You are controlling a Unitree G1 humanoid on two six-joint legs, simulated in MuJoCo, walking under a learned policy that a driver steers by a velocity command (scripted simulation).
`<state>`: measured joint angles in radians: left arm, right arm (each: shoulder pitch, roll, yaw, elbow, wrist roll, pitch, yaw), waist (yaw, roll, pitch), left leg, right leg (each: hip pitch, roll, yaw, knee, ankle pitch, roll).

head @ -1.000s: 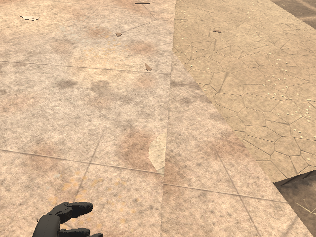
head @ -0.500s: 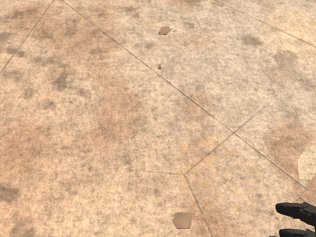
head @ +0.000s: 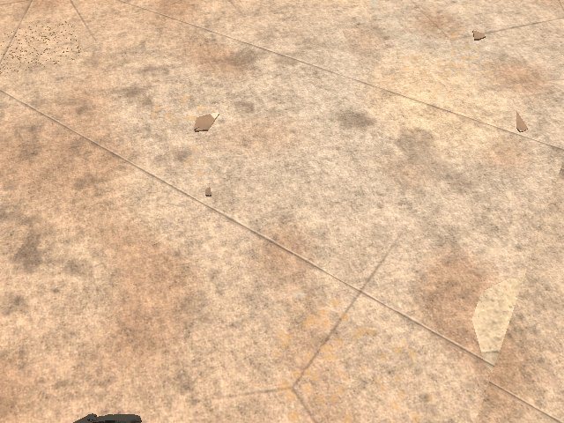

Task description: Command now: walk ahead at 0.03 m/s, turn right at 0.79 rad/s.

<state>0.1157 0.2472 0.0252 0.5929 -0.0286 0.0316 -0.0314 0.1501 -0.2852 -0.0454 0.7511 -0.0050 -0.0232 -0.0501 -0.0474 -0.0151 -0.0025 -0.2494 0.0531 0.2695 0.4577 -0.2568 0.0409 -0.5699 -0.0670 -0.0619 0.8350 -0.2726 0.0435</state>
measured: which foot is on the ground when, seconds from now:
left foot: down 0.00-0.10, up 0.12-0.52, down 0.54-0.82, up 0.84-1.00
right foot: up 0.00-0.08, down 0.10-0.58, up 0.60-0.80, down 0.82-1.00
